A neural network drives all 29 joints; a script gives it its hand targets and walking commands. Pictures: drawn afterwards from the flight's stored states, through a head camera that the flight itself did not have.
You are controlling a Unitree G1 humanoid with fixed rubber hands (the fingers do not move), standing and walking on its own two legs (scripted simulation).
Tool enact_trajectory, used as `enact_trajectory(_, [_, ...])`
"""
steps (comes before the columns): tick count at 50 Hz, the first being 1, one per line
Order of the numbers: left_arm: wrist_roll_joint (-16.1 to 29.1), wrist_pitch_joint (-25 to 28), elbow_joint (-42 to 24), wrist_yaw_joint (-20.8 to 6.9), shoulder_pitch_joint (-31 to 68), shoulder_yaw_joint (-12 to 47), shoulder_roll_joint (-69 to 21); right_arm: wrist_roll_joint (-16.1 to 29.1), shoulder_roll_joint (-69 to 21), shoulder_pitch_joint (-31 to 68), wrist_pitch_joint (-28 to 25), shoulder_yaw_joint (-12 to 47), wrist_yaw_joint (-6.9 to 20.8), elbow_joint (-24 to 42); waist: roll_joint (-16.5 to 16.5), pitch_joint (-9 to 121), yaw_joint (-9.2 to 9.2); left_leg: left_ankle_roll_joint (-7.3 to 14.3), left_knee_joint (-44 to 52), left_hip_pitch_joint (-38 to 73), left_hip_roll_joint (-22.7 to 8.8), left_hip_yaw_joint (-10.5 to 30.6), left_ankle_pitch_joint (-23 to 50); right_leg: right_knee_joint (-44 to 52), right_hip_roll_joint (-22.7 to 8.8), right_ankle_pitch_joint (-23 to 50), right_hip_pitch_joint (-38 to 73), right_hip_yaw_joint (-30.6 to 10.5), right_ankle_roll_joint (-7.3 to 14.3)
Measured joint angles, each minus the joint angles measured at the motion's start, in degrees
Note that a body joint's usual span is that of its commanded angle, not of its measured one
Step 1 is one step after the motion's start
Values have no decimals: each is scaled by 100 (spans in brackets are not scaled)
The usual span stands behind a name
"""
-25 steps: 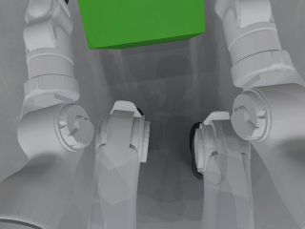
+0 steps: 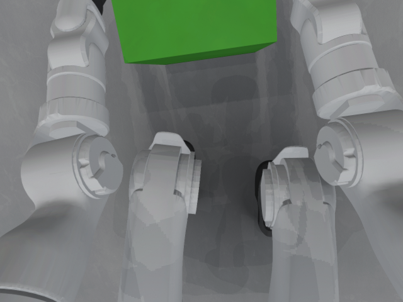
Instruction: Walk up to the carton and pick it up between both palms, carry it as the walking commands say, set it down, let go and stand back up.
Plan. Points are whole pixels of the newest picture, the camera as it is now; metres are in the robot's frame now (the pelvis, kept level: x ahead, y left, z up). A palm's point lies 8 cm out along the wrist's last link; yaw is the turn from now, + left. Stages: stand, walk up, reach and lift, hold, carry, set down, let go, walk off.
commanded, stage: set down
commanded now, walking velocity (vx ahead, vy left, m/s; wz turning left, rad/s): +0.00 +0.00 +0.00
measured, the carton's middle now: out of the picture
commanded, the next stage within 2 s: let go in 1.54 s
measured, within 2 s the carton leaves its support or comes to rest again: neither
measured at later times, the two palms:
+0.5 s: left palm out of the picture +0.51 +0.28 -0.13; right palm out of the picture +0.58 -0.05 -0.13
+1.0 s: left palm out of the picture +0.52 +0.27 +0.02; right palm out of the picture +0.58 -0.08 +0.01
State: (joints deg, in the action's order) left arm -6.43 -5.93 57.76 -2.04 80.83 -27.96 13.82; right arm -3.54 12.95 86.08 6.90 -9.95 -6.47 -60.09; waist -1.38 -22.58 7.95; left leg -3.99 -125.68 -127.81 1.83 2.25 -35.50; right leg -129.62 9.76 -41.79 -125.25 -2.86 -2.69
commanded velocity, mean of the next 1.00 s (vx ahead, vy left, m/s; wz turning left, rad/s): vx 0.00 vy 0.00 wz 0.00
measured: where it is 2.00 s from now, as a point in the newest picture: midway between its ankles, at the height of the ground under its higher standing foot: (223, 200)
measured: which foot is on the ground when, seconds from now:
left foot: down 0.00-1.00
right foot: down 0.00-1.00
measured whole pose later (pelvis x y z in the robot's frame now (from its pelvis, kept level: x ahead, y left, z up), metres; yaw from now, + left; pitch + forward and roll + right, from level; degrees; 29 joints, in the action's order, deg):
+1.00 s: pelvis -0.03 +0.01 +0.14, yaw +1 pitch +31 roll -1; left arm 9.3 -20.1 40.2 7.3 85.4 -14.4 20.8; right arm 8.5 23.3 90.9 20.3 -4.6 -7.7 -47.6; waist -2.0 -30.0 6.6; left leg -1.9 -99.3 -104.2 2.8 3.0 -26.3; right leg -102.2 5.2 -32.8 -100.7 -2.3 -1.8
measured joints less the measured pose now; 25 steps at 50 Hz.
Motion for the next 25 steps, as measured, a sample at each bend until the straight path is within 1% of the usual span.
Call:
enact_trajectory(4, [414, 132, 320, 313, -127, 295, 76, 394, 233, -128, 13, 455, -139, -121, -7, -138, -29, 15, 42, 59, -2, -36, 77, 19, -6, 70, 46, -33, -20])
enact_trajectory(5, [577, 170, 334, 390, -146, 383, 130, 470, 289, -119, 2, 530, -176, -132, -9, -211, -50, 18, 56, 88, -3, -44, 105, 28, -16, 98, 70, -32, -16])
enact_trajectory(7, [881, 226, 271, 517, -80, 581, 284, 765, 454, -13, 3, 729, -233, -38, -23, -488, -80, 30, 77, 203, -22, -59, 169, 43, -45, 174, 160, -18, 6])
enact_trajectory(9, [1146, 259, 197, 609, 99, 798, 479, 1058, 635, 193, 2, 934, -257, 46, -50, -820, -108, 38, 90, 334, -51, -75, 245, 48, -72, 265, 266, -1, 35])
enact_trajectory(10, [1246, 260, 267, 631, 143, 880, 539, 1209, 696, 228, 27, 1066, -263, -3, -73, -800, -113, 48, 81, 309, -75, -89, 275, 74, -96, 479, 244, 13, 38])
enact_trajectory(12, [1377, 199, 453, 671, 267, 968, 609, 1485, 820, 335, 121, 1319, -256, -173, -79, -754, -89, 65, 45, 286, -91, -95, 304, 18, -95, 459, 214, 20, 42])
enact_trajectory(13, [1425, 159, 459, 688, 331, 1034, 640, 1560, 864, 416, 165, 1356, -245, -240, -70, -745, -70, 71, 40, 281, -94, -95, 318, 4, -94, 406, 209, 21, 43])
enact_trajectory(17, [1572, 89, 333, 648, 628, 1167, 742, 1676, 994, 717, 248, 1383, -234, -198, -23, -736, -23, 96, 114, 290, -81, -137, 413, 43, -110, 413, 217, -22, 17])
enact_trajectory(21, [1618, -29, 425, 605, 872, 1180, 854, 1509, 946, 892, 311, 1366, -241, -131, -55, -732, -34, 100, 242, 346, -31, -133, 498, 158, -167, 460, 300, -22, 15])
enact_trajectory(25, [1592, -227, 58, 645, 806, 1199, 825, 1488, 849, 883, 480, 1241, -260, 69, -141, -743, -25, 97, 435, 451, 26, -84, 564, 368, -239, 492, 450, 19, 38])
